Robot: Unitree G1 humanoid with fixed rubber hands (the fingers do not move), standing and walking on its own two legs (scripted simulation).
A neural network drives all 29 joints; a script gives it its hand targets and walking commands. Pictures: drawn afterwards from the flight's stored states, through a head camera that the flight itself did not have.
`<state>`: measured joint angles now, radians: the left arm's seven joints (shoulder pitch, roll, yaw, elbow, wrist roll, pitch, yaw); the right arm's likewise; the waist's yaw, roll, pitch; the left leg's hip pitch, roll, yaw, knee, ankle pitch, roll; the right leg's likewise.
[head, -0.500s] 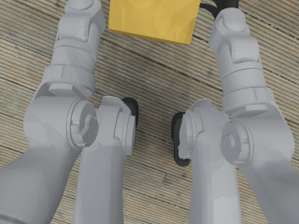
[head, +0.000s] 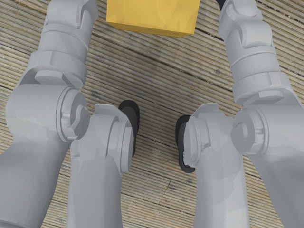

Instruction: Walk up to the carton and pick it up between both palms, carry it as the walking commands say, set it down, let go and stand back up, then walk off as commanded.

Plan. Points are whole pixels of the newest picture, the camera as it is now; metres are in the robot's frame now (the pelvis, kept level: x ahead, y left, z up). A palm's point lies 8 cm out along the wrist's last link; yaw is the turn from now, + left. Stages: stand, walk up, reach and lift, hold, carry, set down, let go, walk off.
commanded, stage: set down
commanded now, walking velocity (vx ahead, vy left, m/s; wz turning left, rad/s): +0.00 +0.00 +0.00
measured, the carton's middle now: out of the picture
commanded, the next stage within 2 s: none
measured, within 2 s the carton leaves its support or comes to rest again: neither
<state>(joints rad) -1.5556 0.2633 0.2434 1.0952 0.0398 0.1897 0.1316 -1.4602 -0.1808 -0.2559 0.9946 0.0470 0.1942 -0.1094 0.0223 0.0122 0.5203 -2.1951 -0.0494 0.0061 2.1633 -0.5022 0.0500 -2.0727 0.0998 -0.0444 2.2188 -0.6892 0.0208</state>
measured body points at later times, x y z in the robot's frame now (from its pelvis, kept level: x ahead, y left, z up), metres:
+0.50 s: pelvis +0.00 +0.00 -0.01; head +0.38 +0.02 +0.22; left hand +0.56 +0.17 -0.20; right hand +0.55 -0.11 -0.21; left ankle +0.13 +0.10 -0.34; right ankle +0.10 -0.11 -0.34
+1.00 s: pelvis +0.00 +0.00 -0.01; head +0.38 +0.01 +0.22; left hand +0.56 +0.17 -0.21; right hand +0.55 -0.11 -0.21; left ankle +0.13 +0.10 -0.34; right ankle +0.10 -0.11 -0.34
